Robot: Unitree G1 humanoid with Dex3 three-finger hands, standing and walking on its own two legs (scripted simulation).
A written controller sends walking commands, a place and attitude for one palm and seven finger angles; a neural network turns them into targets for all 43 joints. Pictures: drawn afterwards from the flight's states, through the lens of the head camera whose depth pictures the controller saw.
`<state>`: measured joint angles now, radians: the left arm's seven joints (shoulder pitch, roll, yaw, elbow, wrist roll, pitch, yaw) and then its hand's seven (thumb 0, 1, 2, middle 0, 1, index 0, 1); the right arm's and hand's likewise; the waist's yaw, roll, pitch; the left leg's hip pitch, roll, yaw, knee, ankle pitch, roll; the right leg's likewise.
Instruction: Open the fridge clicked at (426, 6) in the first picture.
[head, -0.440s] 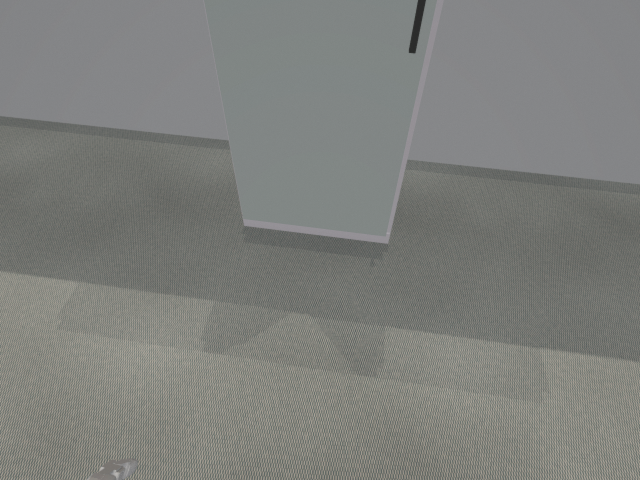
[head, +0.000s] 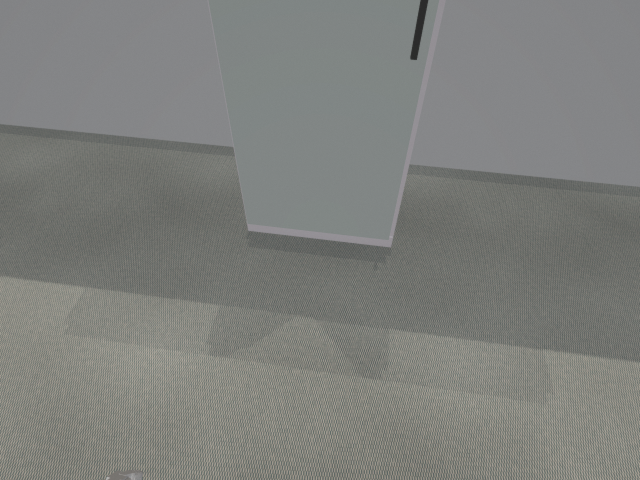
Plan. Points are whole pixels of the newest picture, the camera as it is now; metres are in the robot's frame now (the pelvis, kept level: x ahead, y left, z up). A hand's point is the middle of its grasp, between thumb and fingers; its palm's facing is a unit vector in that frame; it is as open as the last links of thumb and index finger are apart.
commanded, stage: stand and wait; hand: right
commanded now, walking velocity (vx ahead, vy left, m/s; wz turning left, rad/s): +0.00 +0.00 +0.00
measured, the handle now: out of the picture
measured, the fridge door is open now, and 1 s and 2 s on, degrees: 0 0 0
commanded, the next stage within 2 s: look at it before walking up in 0.38 s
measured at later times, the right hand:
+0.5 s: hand out of the picture +0.07 -0.24 -0.15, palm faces -0.03 +0.94 -0.33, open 7.4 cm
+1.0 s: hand out of the picture +0.06 -0.25 -0.15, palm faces -0.03 +0.94 -0.33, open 7.4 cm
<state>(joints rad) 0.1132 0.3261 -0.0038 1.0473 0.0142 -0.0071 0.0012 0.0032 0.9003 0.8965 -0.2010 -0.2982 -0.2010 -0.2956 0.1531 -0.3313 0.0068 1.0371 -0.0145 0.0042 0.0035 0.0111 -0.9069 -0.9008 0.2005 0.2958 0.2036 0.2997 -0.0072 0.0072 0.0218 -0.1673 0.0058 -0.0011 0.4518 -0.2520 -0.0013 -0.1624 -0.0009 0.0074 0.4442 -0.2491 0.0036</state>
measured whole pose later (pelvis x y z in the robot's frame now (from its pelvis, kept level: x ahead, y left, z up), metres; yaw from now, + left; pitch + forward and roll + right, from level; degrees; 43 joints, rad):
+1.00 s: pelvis -0.01 +0.00 +0.00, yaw +1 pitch -2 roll +0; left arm 0.12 0.33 -0.01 1.11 0.01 -0.01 0.00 0.00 0.90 0.90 -0.20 -0.30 -0.20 -0.30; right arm 0.15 -0.34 0.01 1.08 -0.01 0.00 0.00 0.01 -0.91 -0.90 0.20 0.30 0.20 0.30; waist 0.00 0.01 0.03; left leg -0.15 0.00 -0.01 0.39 -0.20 0.00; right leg -0.14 -0.01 0.00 0.38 -0.21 0.01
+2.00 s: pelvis +0.26 +0.03 -0.01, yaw +8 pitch -1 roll +3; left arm 0.28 0.14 0.05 1.06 0.02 -0.02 0.00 0.00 0.91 0.90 -0.19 -0.30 -0.19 -0.29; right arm 0.22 -0.18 -0.05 1.05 -0.03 -0.04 -0.01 0.01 -0.94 -0.90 0.20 0.30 0.20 0.30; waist 0.05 -0.01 0.03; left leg -0.25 -0.01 0.16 0.51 -0.24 0.04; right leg -0.51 -0.16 -0.09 1.01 -0.32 0.01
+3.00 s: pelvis +0.44 -0.01 -0.01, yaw -4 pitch -1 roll +1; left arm 0.24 0.15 0.05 1.03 0.03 -0.05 0.01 0.00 0.92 0.90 -0.20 -0.30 -0.20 -0.29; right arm 0.42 -0.16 -0.05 1.14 -0.03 0.02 0.00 0.01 -0.91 -0.90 0.20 0.30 0.20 0.30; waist -0.03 0.04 0.03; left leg -0.31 0.08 0.10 0.88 -0.46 -0.01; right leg -0.22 -0.06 -0.15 0.55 -0.32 -0.03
